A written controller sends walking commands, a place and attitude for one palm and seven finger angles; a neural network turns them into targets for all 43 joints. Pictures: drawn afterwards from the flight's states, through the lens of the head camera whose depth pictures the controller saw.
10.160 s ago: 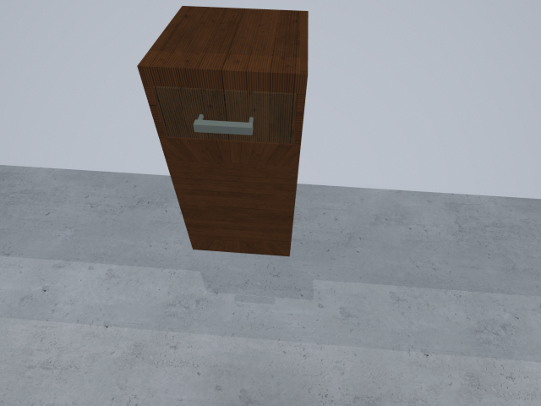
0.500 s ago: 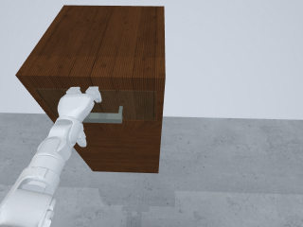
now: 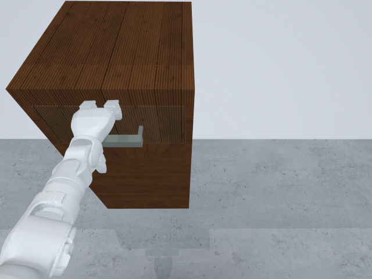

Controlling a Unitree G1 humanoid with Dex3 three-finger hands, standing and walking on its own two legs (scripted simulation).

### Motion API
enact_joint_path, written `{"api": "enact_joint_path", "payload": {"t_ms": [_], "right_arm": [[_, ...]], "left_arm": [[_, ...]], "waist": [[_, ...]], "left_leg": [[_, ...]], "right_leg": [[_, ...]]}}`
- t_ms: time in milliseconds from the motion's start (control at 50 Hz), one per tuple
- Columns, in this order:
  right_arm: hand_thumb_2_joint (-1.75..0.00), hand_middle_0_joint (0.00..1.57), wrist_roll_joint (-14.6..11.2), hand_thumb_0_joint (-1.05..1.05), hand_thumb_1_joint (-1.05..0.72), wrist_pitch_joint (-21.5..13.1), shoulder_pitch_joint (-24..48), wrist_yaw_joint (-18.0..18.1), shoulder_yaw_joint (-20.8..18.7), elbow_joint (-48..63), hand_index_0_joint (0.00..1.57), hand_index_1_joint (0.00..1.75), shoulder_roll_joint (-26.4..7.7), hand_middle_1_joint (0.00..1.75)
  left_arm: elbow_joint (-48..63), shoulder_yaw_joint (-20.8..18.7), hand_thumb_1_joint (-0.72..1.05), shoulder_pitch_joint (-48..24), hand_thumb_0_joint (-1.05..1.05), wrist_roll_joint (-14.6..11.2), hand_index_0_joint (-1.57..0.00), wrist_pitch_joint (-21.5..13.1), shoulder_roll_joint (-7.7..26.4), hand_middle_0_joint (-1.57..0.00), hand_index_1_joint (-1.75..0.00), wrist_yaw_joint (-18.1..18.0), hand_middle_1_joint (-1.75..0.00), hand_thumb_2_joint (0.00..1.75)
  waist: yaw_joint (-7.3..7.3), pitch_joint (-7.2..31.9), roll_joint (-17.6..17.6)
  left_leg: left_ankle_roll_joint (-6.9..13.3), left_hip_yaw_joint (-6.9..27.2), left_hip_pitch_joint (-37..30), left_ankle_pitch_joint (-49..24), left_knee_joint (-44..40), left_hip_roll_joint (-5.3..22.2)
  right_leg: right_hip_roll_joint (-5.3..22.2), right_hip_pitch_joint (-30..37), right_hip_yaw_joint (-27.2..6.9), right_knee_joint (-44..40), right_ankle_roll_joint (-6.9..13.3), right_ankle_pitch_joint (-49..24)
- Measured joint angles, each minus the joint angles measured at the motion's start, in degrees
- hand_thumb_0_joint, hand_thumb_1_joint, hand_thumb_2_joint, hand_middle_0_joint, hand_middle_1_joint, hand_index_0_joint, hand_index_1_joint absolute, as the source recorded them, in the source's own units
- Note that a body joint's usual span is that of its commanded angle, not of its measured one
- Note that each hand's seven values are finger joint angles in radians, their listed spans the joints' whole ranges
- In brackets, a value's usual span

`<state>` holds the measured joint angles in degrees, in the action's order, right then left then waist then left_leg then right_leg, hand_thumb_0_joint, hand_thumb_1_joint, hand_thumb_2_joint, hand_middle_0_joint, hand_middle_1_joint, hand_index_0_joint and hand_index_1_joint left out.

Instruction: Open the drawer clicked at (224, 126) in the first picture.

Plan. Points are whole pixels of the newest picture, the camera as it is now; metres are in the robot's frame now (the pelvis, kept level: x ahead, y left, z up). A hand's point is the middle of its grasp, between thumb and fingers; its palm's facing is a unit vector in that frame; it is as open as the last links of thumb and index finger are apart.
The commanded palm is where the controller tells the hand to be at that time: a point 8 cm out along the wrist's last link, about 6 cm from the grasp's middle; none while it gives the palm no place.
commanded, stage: move the hooked fingers above the handle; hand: left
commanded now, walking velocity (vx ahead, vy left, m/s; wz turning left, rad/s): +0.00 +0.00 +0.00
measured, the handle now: (113, 134) +0.49 +0.19 -0.03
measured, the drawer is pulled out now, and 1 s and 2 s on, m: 0.00 0.00 0.00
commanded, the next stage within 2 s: lower the fingers behind the handle in 0.38 s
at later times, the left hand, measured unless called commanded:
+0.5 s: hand (99, 136) +0.44 +0.21 +0.02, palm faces -0.04 -0.05 -1.00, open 13.7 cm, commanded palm +0.43 +0.21 +0.08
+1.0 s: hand (106, 144) +0.44 +0.20 -0.01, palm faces -0.05 -0.06 -1.00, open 13.7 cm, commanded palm +0.43 +0.20 +0.04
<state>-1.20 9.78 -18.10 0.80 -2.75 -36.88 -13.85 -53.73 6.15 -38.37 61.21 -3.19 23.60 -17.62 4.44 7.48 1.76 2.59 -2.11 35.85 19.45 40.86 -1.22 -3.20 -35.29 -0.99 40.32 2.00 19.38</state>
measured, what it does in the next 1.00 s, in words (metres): stands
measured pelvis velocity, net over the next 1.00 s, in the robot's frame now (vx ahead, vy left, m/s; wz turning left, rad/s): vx -0.01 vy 0.01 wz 0.00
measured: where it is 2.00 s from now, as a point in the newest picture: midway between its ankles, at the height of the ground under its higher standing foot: outside the picture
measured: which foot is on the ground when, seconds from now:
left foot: down 0.00-1.00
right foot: down 0.00-1.00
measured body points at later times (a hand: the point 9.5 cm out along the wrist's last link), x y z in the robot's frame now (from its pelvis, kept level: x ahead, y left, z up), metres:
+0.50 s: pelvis +0.00 +0.00 +0.00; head +0.07 +0.00 +0.44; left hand +0.44 +0.21 +0.07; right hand +0.05 -0.27 -0.13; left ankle +0.00 +0.09 -0.71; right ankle -0.01 -0.10 -0.71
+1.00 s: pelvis -0.01 +0.01 -0.02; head +0.08 +0.01 +0.43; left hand +0.44 +0.20 +0.04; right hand +0.05 -0.26 -0.14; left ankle +0.00 +0.09 -0.71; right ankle -0.01 -0.10 -0.71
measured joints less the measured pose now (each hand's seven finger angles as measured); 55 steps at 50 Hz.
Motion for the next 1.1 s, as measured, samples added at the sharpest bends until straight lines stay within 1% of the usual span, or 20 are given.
{"api": "enact_joint_path", "payload": {"t_ms": [100, 220, 320, 420, 600, 740, 840, 900, 960, 1000, 1100], "right_arm": [[-0.90, 0.20, -0.1, 0.01, -0.91, -0.5, -0.1, 0.5, 0.2, 0.6, 0.21, 0.30, -0.2, 0.30], [-0.90, 0.20, 0.1, 0.01, -0.91, -0.7, -0.6, 0.6, 0.0, 0.5, 0.21, 0.30, -0.5, 0.30], [-0.90, 0.20, 0.1, 0.01, -0.91, -0.8, -0.8, 0.6, -0.3, 0.0, 0.20, 0.30, -0.6, 0.30], [-0.90, 0.20, 0.4, 0.01, -0.91, -1.0, -0.9, 0.4, -0.7, -0.6, 0.20, 0.30, -0.4, 0.30], [-0.90, 0.20, 0.3, 0.01, -0.91, -0.5, -0.3, 0.0, -0.1, -0.8, 0.20, 0.30, 0.1, 0.30], [-0.90, 0.20, 0.3, 0.01, -0.91, -0.2, 0.2, -0.1, 0.2, -0.1, 0.21, 0.30, 0.4, 0.30], [-0.90, 0.20, 0.4, 0.01, -0.91, -0.2, 0.6, 0.0, 0.3, 0.6, 0.21, 0.30, 0.3, 0.30], [-0.90, 0.20, 0.6, 0.01, -0.91, -0.6, 0.4, 0.3, 0.2, 0.9, 0.21, 0.30, 0.3, 0.30], [-0.90, 0.20, 1.1, 0.01, -0.91, -1.0, -0.1, 0.6, -0.1, 0.8, 0.21, 0.30, 0.3, 0.30], [-0.90, 0.20, 1.4, 0.01, -0.91, -1.1, -0.5, 0.5, -0.3, 0.5, 0.21, 0.30, 0.2, 0.30], [-0.90, 0.20, 1.7, 0.01, -0.91, -0.8, -1.0, -0.2, -0.7, -1.3, 0.20, 0.30, 0.1, 0.30]], "left_arm": [[-0.1, -1.0, -0.48, 0.0, 0.00, -0.1, -0.34, -1.2, 1.0, -0.32, -1.21, 0.8, -1.20, 0.30], [0.7, -2.0, -0.48, 0.8, 0.00, 0.1, -0.33, -2.2, 1.8, -0.32, -1.21, 0.5, -1.20, 0.30], [0.7, -1.2, -0.48, 0.9, 0.00, -0.2, -0.32, -1.9, 2.1, -0.32, -1.21, 0.5, -1.20, 0.30], [1.7, -0.4, -0.48, 0.8, 0.00, -0.3, -0.32, -2.5, 1.3, -0.32, -1.20, 0.5, -1.20, 0.30], [0.7, -0.2, -0.48, 0.6, 0.00, 0.0, -0.35, -1.7, 0.0, -0.34, -1.23, -1.6, -1.22, 0.30], [-0.2, 0.4, -0.48, -0.8, 0.00, 0.6, -0.33, -0.4, -0.9, -0.33, -1.25, -2.4, -1.22, 0.30], [-2.6, 1.4, -0.48, -2.0, 0.00, 1.1, -0.33, 1.4, -1.0, -0.32, -1.24, -1.3, -1.21, 0.30], [-2.4, 0.7, -0.48, -1.6, 0.00, 1.0, -0.32, 0.2, -1.0, -0.32, -1.23, -0.7, -1.20, 0.30], [-1.5, -0.8, -0.48, -0.8, 0.00, 1.8, -0.32, -1.9, -0.7, -0.32, -1.22, -1.7, -1.20, 0.30], [-1.2, -1.6, -0.48, -0.4, 0.00, 2.5, -0.32, -2.7, -0.7, -0.33, -1.21, -3.3, -1.21, 0.30], [-2.0, -1.7, -0.48, -0.5, 0.00, 3.1, -0.33, -1.8, -1.6, -0.34, -1.23, -7.6, -1.22, 0.30]], "waist": [[0.34, -0.1, -0.3], [0.10, 0.1, -0.3], [-0.07, 0.0, -0.2], [-0.24, 0.1, -0.1], [-0.68, 0.6, 0.0], [-0.87, 1.0, -0.4], [-0.25, 0.9, -0.4], [0.23, 0.7, -0.5], [0.56, 1.0, -0.5], [0.57, 1.4, -0.3], [0.35, 2.0, 0.1]], "left_leg": [[-0.1, -0.1, 0.2, -0.2, 0.0, 0.2], [-0.1, -0.2, 0.7, 0.0, 0.4, 0.3], [0.0, 0.1, 1.1, 0.2, 0.7, 0.2], [0.1, 0.4, 1.4, 0.5, 1.1, -0.1], [0.3, 0.3, 1.2, 0.9, 1.3, -0.2], [0.3, 0.5, 2.7, 1.0, 2.4, -0.3], [0.3, 0.5, 4.2, 1.2, 3.7, -0.2], [0.4, 0.4, 5.5, 1.5, 4.7, -0.2], [0.4, 0.2, 7.1, 2.0, 6.1, 0.0], [0.4, 0.1, 8.3, 2.5, 7.2, 0.1], [0.4, 0.1, 10.2, 3.3, 9.1, 0.2]], "right_leg": [[-0.2, -0.2, -0.1, 0.0, 0.1, -0.3], [-0.3, -0.8, -0.2, 0.2, 0.1, -0.2], [-0.2, -0.9, 0.2, 0.4, 0.0, 0.0], [0.0, -1.0, 0.4, 0.6, -0.1, 0.4], [0.2, -0.8, 0.3, 0.8, -0.3, 0.8], [0.3, -2.2, 0.6, 1.8, -0.3, 0.9], [0.2, -3.6, 0.7, 3.0, -0.3, 1.1], [0.2, -5.0, 0.6, 4.0, -0.4, 1.3], [0.0, -6.7, 0.5, 5.4, -0.4, 1.8], [-0.1, -7.8, 0.5, 6.4, -0.4, 2.2], [-0.1, -9.8, 0.6, 8.3, -0.4, 3.0]]}}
